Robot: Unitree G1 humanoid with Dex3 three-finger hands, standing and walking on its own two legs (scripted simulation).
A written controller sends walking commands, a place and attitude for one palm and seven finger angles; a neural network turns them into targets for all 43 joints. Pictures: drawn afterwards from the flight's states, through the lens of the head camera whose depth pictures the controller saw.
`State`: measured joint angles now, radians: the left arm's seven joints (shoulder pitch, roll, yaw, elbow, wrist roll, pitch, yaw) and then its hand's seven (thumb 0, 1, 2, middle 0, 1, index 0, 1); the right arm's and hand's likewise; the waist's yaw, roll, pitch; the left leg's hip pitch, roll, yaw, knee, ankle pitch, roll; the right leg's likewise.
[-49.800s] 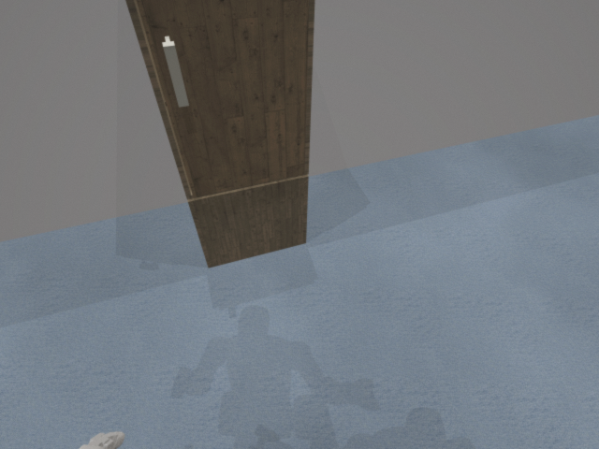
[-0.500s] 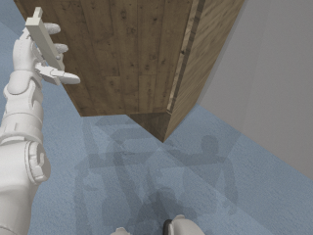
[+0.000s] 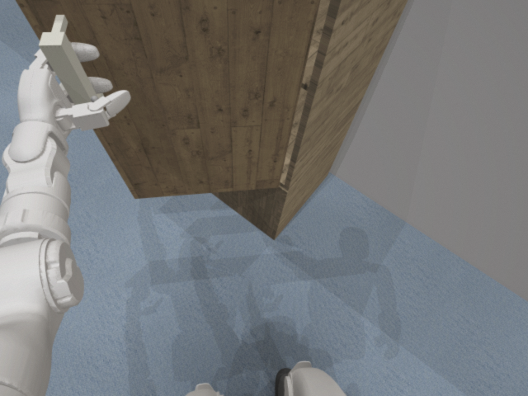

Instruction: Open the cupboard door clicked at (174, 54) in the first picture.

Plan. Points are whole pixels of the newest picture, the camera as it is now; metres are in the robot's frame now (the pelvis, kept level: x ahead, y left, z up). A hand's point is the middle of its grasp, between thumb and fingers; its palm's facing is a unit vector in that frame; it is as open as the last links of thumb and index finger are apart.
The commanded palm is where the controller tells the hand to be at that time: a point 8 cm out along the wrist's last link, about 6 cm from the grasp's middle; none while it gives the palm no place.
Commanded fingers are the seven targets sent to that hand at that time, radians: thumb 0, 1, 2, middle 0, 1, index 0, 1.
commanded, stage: close the thumb around the handle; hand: left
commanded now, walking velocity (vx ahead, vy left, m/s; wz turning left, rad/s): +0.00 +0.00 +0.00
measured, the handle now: (80, 74) +0.56 +0.23 +0.11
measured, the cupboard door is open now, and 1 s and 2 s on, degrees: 45 62 87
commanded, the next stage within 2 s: pull the door open along its arc in 0.28 s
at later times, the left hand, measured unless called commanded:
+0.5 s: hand (93, 97) +0.52 +0.21 +0.11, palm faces +0.03 -1.00 +0.00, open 5.8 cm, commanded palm +0.48 +0.25 +0.11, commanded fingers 0.00 0.90 0.90 -0.40 -1.35 -0.40 -1.35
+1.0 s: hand (107, 154) +0.42 +0.17 +0.11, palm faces +0.20 -0.97 +0.12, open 6.2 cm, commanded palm +0.39 +0.22 +0.11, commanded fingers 0.00 0.90 0.90 -0.40 -1.35 -0.40 -1.35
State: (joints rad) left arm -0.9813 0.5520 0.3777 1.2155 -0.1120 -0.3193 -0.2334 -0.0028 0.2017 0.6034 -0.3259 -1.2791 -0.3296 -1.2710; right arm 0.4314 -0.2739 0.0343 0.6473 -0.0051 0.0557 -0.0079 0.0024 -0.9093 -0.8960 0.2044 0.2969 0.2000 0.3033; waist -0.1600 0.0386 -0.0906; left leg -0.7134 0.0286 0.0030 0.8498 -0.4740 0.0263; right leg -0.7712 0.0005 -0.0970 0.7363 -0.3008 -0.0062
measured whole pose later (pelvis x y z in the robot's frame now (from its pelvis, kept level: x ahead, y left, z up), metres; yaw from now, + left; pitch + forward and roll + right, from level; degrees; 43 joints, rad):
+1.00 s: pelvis +0.00 +0.00 +0.01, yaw +0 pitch +12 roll -2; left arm -0.51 0.18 0.30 0.63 -0.18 -0.21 0.01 0.00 0.62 0.73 -0.36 -1.35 -0.39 -1.35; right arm 0.31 -0.25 0.01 0.58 0.02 0.03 0.00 0.01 -0.91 -0.90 0.20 0.30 0.20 0.30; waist -0.05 0.04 -0.12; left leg -0.53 0.01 0.03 0.76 -0.45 0.03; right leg -0.61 -0.01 -0.06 0.68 -0.28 0.00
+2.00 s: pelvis +0.00 -0.02 +0.02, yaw +1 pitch +5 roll +0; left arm -0.01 -0.13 -0.11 0.11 0.01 -0.10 0.49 0.02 0.64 0.70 -0.33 -1.34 -0.36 -1.33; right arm 0.17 -0.20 0.00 0.57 -0.04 -0.01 0.00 0.01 -0.91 -0.90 0.20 0.30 0.20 0.30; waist 0.02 0.05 -0.08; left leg -0.32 0.01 0.02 0.63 -0.39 0.00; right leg -0.44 -0.01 -0.08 0.63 -0.28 -0.03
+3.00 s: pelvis -0.03 -0.03 +0.02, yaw +3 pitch +3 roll +0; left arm -0.12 -0.13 -0.18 0.16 0.06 -0.01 0.59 -0.01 -0.50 0.30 -0.28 -0.65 -0.26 -0.69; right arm 0.15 -0.17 0.02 0.62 -0.05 0.05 -0.03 0.01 -0.91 -0.90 0.20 0.30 0.20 0.30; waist 0.03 0.04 -0.06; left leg -0.35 0.00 -0.01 0.69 -0.38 -0.01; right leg -0.45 -0.03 -0.10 0.68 -0.28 -0.04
